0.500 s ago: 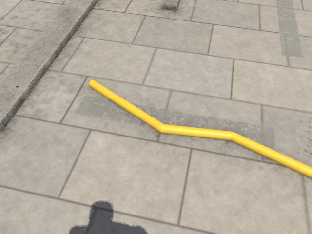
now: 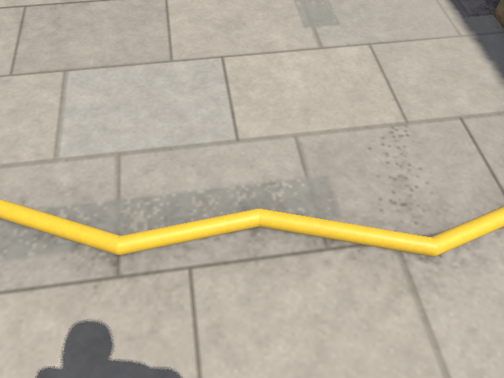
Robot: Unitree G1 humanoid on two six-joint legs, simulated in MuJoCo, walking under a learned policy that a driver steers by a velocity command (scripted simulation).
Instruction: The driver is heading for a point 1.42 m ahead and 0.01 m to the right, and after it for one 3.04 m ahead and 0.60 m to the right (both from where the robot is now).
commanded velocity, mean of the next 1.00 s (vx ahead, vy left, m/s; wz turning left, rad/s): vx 0.50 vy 0.00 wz -0.21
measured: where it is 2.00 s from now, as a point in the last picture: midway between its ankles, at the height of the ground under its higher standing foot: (253, 157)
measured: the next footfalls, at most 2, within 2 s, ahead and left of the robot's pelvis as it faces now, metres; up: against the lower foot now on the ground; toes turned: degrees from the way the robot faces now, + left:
left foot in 0.28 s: +0.38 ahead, +0.13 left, +0.00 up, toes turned -11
right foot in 0.80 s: +0.59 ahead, -0.16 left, +0.00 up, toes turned -11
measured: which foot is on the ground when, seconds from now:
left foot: up 0.00-0.26, down 0.28-0.82, up 0.84-1.00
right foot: down 0.00-0.30, up 0.32-0.78, down 0.80-1.00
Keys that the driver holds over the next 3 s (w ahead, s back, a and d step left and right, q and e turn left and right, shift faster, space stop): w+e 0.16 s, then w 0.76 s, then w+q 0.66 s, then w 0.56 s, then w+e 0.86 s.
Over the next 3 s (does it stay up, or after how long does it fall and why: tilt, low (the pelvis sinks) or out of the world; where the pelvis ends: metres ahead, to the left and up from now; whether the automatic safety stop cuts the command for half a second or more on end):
stays up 1.59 -0.03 0.02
